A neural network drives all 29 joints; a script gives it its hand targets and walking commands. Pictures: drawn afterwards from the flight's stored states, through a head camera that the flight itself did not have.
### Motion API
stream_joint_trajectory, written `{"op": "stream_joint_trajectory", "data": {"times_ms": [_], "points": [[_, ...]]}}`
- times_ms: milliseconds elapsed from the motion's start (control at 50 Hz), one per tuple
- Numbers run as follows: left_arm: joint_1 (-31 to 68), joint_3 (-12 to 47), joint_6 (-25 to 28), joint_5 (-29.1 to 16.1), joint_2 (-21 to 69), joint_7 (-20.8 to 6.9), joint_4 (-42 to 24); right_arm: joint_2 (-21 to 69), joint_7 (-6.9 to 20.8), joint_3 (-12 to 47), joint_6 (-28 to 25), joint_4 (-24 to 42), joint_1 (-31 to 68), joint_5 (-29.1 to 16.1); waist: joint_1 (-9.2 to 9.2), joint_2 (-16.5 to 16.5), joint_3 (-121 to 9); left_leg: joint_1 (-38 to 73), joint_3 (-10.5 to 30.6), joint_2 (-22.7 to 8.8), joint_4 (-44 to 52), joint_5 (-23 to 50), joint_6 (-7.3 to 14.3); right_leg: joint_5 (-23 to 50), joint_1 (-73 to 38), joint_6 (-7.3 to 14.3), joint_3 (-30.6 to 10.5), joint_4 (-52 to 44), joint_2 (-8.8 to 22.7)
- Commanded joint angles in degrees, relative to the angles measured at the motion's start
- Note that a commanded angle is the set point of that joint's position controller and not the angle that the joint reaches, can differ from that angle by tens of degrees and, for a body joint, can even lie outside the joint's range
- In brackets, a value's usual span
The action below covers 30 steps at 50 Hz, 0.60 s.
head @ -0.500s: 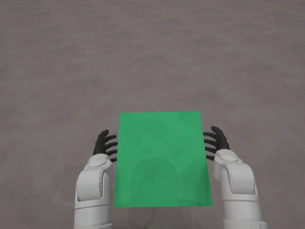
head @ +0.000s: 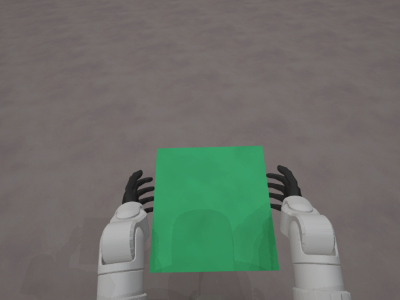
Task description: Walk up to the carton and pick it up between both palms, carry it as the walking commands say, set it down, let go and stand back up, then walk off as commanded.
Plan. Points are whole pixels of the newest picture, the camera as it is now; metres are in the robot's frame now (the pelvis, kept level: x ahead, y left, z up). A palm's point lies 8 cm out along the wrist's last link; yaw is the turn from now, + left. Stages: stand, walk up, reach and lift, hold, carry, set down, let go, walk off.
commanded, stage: carry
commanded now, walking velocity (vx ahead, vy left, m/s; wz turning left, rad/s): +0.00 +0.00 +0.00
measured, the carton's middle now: (210, 212) +0.31 +0.00 -0.02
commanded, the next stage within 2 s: none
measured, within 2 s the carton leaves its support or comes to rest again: neither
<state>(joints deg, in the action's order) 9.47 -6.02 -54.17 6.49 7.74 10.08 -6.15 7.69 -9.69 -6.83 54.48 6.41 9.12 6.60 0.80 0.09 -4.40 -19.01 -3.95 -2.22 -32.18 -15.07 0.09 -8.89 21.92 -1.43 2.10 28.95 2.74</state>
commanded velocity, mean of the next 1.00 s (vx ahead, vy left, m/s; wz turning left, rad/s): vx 0.00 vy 0.17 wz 0.52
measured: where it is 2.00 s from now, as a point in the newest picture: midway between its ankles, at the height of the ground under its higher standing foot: outside the picture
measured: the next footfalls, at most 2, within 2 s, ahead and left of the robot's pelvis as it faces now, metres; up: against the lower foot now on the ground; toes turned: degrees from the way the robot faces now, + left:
right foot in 0.64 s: +0.03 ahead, -0.07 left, +0.00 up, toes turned +4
left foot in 0.92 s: -0.02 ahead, +0.29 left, +0.00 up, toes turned +25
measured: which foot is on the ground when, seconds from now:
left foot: down 0.00-0.64, up 0.66-0.90, down 0.92-1.00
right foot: down 0.00-0.38, up 0.40-0.62, down 0.64-0.94, up 0.96-1.00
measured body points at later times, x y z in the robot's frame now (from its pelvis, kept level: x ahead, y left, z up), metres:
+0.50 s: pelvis -0.01 +0.04 +0.00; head -0.01 +0.05 +0.45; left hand +0.24 +0.23 +0.08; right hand +0.27 -0.08 +0.09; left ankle +0.02 +0.12 -0.73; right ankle +0.01 -0.11 -0.69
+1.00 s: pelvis -0.07 +0.15 -0.01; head -0.04 +0.17 +0.43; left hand +0.15 +0.40 +0.08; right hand +0.26 +0.12 +0.08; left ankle -0.06 +0.27 -0.73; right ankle -0.03 -0.05 -0.70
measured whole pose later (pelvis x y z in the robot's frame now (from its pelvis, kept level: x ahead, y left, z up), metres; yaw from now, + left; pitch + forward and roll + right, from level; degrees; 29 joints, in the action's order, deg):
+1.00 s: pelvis -0.07 +0.15 -0.01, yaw +21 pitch +5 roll +1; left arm 12.5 -5.5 -70.8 6.6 8.2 12.2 -25.5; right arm 8.6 -13.9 -4.3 71.2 23.8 14.1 6.5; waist -1.1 1.6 -1.6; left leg -28.1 -4.1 -0.6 -37.5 -13.0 1.2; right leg -32.4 25.9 -8.3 4.0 51.7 14.3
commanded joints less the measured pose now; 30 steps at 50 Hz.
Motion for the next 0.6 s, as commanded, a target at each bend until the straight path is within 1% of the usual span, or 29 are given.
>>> {"op": "stream_joint_trajectory", "data": {"times_ms": [0,140,160,180,200,220,240,260,280,300,320,340,360,380,400,420,440,460,480,500,520,540,560,580], "points": [[23.0,26.7,1.7,-14.6,43.6,-11.5,-7.4,42.8,11.6,26.7,-1.9,7.8,23.7,-14.7,-0.03,-0.2,-15.2,3.4,4.1,-4.2,6.5,1.8,1.4,3.4,-7.4,2.1,-2.5,-3.5,3.3],[23.1,27.4,0.8,-15.1,44.4,-11.4,-8.8,43.6,11.5,27.5,-1.0,9.4,23.9,-15.3,0.0,-0.2,-15.5,3.5,4.0,-4.1,6.5,2.2,1.4,3.7,-7.4,2.0,-2.4,-3.3,3.3],[23.9,30.2,0.1,-17.3,47.1,-11.2,-14.4,46.1,11.2,30.6,-0.3,15.2,24.7,-17.7,0.03,-0.1,-15.6,2.7,3.8,-3.4,5.9,2.2,1.5,3.6,-8.2,1.9,-2.7,-3.7,4.1],[25.9,40.2,-3.0,-24.3,56.4,-10.4,-32.7,55.6,10.5,41.2,2.9,34.1,27.4,-25.4,0.05,0.2,-15.8,1.5,3.6,-3.1,4.3,2.9,1.3,3.8,-8.0,1.5,-3.4,-3.1,5.8],[22.5,37.8,-6.8,-21.7,53.4,-9.8,-26.2,53.1,9.8,40.0,6.7,28.5,24.3,-23.6,-0.02,1.0,-17.2,0.0,3.2,-2.9,1.3,3.9,0.9,4.7,-9.1,1.4,-5.3,-2.7,8.6],[17.4,35.7,-9.0,-18.6,50.3,-10.1,-19.9,50.6,10.1,39.1,9.2,22.9,20.1,-21.3,0.06,3.1,-18.6,-2.4,2.7,-2.2,-2.5,4.2,0.3,7.4,-11.4,2.2,-8.2,-3.1,11.4],[15.9,35.5,-10.3,-18.2,49.2,-10.2,-20.1,49.8,10.4,39.3,10.8,23.1,19.0,-21.3,0.13,6.2,-19.2,-5.8,2.5,-0.9,-5.3,2.5,-0.3,10.6,-13.5,3.4,-11.1,-3.7,14.2],[15.6,35.4,-11.3,-18.3,48.7,-10.2,-20.8,49.8,10.7,39.8,12.1,23.9,19.3,-21.8,0.2,9.5,-18.8,-9.3,2.2,0.5,-6.8,-1.5,-0.8,13.1,-15.1,4.8,-13.7,-4.6,16.9],[15.9,35.3,-12.3,-18.5,49.2,-10.2,-21.4,50.2,11.0,40.3,13.2,24.4,20.1,-22.4,0.18,12.4,-18.0,-10.6,1.7,1.3,-6.6,-7.3,-0.9,14.0,-14.9,6.1,-14.7,-5.6,18.9],[16.9,35.2,-13.1,-18.7,50.0,-10.2,-22.0,51.2,11.3,40.7,14.2,24.6,21.1,-23.0,0.1,12.7,-17.2,-10.1,1.7,1.2,-5.5,-8.8,-0.8,12.4,-13.5,6.4,-13.7,-5.7,19.4],[18.0,35.4,-13.7,-18.9,51.0,-10.2,-22.4,52.3,11.6,40.8,14.9,24.7,22.2,-23.5,-0.01,11.5,-16.4,-8.2,2.0,1.2,-3.4,-7.7,-0.6,8.1,-10.9,5.6,-11.7,-5.2,18.5],[19.3,35.6,-14.3,-19.1,52.0,-10.2,-22.8,53.3,11.8,40.6,15.4,24.8,23.1,-23.8,-0.28,9.1,-15.5,-5.2,3.4,0.9,0.4,-5.8,-0.3,1.3,-6.9,4.0,-9.0,-3.8,16.4],[20.3,35.9,-14.7,-19.4,52.6,-10.2,-23.1,53.9,12.1,40.1,15.8,24.8,24.0,-23.8,-0.63,3.2,-14.0,-2.2,8.5,-1.2,7.1,-4.8,0.6,-9.2,-1.5,1.5,-5.3,-0.2,12.6],[21.1,36.2,-15.1,-19.4,53.2,-10.4,-23.5,53.8,12.3,39.3,16.0,24.2,24.5,-23.5,-1.07,-8.6,-12.8,-0.4,20.1,-8.7,14.3,-4.5,3.2,-16.0,5.8,-2.0,1.3,8.8,7.5],[22.7,37.0,-15.3,-20.0,54.0,-10.4,-24.8,54.4,12.4,39.2,16.0,24.6,24.6,-23.5,-1.35,-15.3,-11.5,3.1,25.7,-13.3,16.9,2.9,7.0,-19.3,12.0,-3.5,5.9,17.4,1.9],[23.4,37.6,-15.4,-20.6,55.2,-10.6,-24.7,55.1,12.5,39.2,16.1,24.9,24.3,-23.3,-1.02,-13.2,-12.2,5.6,25.7,-13.8,14.9,10.5,9.4,-23.0,14.1,-3.0,2.4,25.8,1.3],[23.4,38.0,-15.4,-21.5,56.3,-11.0,-24.0,55.7,12.5,39.1,16.1,25.0,23.9,-23.0,-0.75,-8.5,-13.2,6.6,21.6,-12.2,11.8,17.2,10.1,-22.2,13.8,-2.4,-0.3,30.5,2.1],[23.3,38.4,-15.3,-22.5,57.6,-11.4,-23.9,56.6,12.5,39.0,15.9,25.1,23.6,-22.7,-0.61,-5.4,-14.6,7.7,17.3,-9.6,9.1,20.4,9.6,-20.3,13.0,-2.1,-1.4,30.5,2.8],[24.0,39.0,-15.3,-23.4,58.3,-11.7,-24.7,57.1,12.4,38.7,15.7,25.7,23.9,-22.6,-0.49,-5.3,-15.5,8.6,14.5,-7.7,7.7,22.8,9.0,-18.8,12.2,-2.2,-0.5,27.9,2.5],[24.8,39.4,-15.3,-24.1,58.4,-11.8,-25.7,57.2,12.2,38.1,15.6,26.1,23.9,-22.5,-0.46,-6.6,-16.2,9.7,13.7,-7.0,7.2,24.3,8.9,-18.2,11.1,-2.4,0.7,25.0,1.6],[25.4,39.6,-15.5,-24.6,58.5,-11.8,-26.3,57.3,12.1,37.9,15.6,26.2,23.8,-22.3,-0.52,-7.8,-16.9,10.6,14.2,-6.9,6.7,25.9,9.1,-18.5,9.6,-2.3,1.4,21.9,0.7],[25.0,39.6,-15.7,-24.7,58.4,-11.9,-26.4,57.3,11.9,38.0,15.8,26.3,23.2,-22.2,-0.61,-8.2,-17.5,10.8,15.2,-7.1,6.3,26.6,9.5,-18.9,7.7,-2.1,1.6,18.5,0.1],[24.1,39.4,-15.9,-24.6,58.3,-12.0,-26.0,57.4,11.8,38.2,15.9,26.2,22.4,-22.0,-0.68,-8.1,-18.3,10.2,16.0,-7.2,6.0,26.9,9.7,-18.6,4.8,-1.7,1.5,14.2,-0.2],[23.1,39.1,-16.1,-24.6,58.4,-12.2,-25.5,57.4,11.7,38.6,16.2,26.1,22.0,-21.9,-0.35,-7.1,-19.5,7.6,15.4,-6.7,4.8,26.2,8.8,-15.9,-0.7,-1.1,1.0,7.7,0.6]]}}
